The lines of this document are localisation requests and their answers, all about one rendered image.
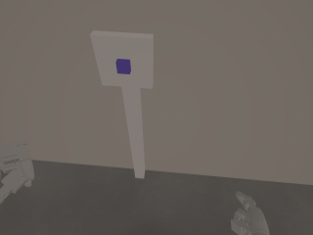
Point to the panel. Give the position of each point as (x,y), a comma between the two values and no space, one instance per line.
(109,46)

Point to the button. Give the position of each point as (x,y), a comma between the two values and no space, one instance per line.
(123,66)

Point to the robot left hand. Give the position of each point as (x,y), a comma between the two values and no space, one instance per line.
(16,161)

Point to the robot right hand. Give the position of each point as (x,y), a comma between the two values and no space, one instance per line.
(253,220)

